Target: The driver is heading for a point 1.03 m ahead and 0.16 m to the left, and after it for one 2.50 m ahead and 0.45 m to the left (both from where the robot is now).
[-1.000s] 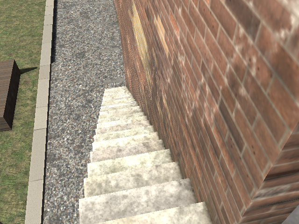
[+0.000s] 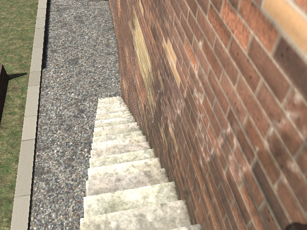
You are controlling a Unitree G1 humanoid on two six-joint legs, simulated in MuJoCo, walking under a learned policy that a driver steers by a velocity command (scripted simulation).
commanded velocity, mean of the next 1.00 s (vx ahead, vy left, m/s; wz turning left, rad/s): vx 0.48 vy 0.08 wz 0.00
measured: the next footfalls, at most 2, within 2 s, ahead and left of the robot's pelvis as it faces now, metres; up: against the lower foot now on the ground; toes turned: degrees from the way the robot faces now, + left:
right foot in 0.38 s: +0.31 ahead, -0.16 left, -0.19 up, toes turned -1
left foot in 0.80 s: +0.50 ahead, +0.17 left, -0.39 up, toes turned +1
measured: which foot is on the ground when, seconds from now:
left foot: down 0.00-0.36, up 0.38-0.78, down 0.80-1.00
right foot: up 0.00-0.36, down 0.38-0.82, up 0.84-1.00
